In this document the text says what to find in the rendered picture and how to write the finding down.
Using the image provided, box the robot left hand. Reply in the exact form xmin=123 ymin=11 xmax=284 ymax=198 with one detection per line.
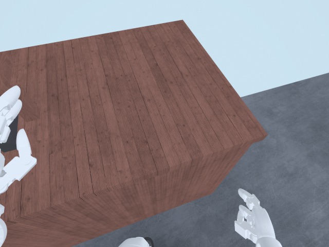
xmin=0 ymin=85 xmax=36 ymax=194

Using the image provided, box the tap lever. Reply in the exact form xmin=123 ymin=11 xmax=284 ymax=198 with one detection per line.
xmin=0 ymin=115 xmax=19 ymax=152

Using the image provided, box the counter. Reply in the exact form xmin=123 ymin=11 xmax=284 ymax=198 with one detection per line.
xmin=0 ymin=20 xmax=268 ymax=247

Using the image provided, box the robot right forearm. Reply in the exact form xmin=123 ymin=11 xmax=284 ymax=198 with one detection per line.
xmin=256 ymin=237 xmax=282 ymax=247

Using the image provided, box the robot right hand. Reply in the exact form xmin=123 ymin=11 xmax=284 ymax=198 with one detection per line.
xmin=234 ymin=188 xmax=276 ymax=244

